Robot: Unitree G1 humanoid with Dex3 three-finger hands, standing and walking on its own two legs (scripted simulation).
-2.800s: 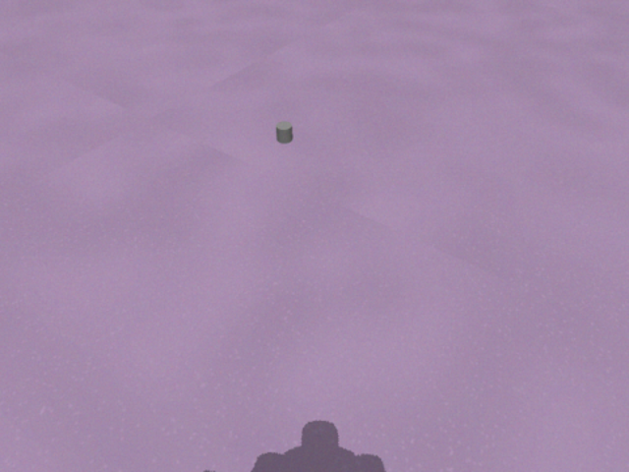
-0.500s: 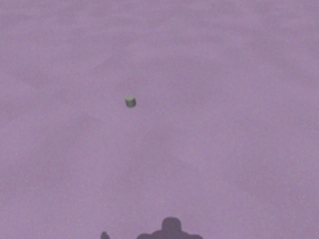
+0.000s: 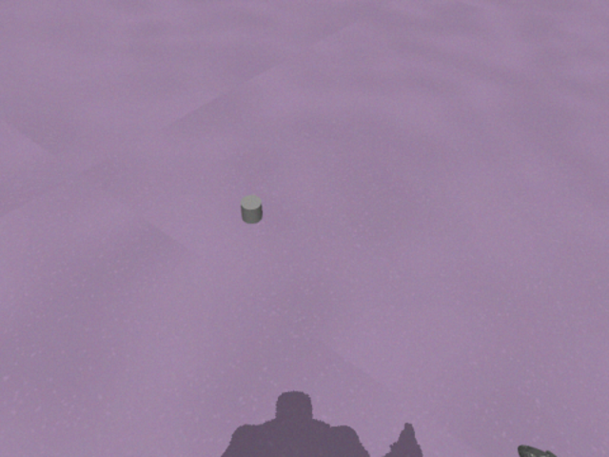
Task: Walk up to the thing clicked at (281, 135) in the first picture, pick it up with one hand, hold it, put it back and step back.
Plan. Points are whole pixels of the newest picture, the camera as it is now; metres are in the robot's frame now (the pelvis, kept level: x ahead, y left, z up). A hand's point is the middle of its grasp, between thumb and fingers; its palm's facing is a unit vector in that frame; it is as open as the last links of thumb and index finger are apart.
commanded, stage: walk up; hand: left
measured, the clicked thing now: (251, 209) +1.20 +0.24 -0.71
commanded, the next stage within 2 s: none
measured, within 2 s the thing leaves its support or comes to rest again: neither
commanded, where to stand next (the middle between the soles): +0.81 +0.01 m, yaw -2 degrees
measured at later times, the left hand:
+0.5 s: hand (175, 325) +0.35 +0.23 -0.10, palm faces -0.05 -0.91 -0.41, open 7.4 cm
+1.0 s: hand (167, 268) +0.48 +0.28 -0.14, palm faces -0.08 -0.93 -0.35, open 7.4 cm
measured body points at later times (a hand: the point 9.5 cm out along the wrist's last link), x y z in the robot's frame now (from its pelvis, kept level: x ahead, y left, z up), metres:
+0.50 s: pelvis +0.23 -0.04 +0.01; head +0.25 -0.07 +0.46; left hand +0.35 +0.28 -0.08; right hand +0.27 -0.36 -0.13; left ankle +0.16 +0.10 -0.65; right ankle +0.30 -0.15 -0.72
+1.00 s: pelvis +0.43 +0.01 +0.02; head +0.44 +0.03 +0.46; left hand +0.48 +0.33 -0.11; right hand +0.49 -0.32 -0.08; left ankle +0.47 +0.11 -0.72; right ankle +0.45 -0.14 -0.66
